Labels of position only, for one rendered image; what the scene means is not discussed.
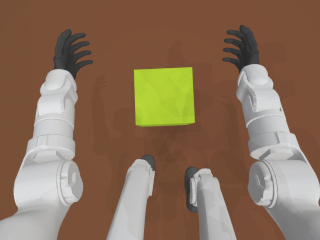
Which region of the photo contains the right robot hand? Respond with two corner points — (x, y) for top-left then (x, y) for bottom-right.
(222, 25), (260, 73)

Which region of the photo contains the robot right shin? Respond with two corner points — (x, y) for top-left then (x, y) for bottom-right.
(190, 168), (220, 207)

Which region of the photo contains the right robot forearm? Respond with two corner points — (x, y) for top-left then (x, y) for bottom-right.
(236, 64), (320, 199)

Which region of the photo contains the robot shin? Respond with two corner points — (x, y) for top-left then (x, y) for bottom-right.
(190, 168), (220, 207)
(125, 159), (151, 179)

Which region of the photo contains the left robot hand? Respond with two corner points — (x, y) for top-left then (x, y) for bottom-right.
(53, 29), (93, 80)

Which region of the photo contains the left robot forearm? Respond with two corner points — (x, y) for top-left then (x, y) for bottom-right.
(13, 69), (78, 207)

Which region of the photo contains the right robot upper arm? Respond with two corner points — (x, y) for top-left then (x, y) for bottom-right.
(247, 159), (320, 240)

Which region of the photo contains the robot left shin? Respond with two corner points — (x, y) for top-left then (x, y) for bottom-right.
(125, 159), (151, 179)

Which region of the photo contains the carton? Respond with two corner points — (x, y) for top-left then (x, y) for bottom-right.
(134, 67), (195, 127)

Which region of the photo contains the left robot upper arm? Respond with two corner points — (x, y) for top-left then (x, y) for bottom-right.
(0, 159), (84, 240)

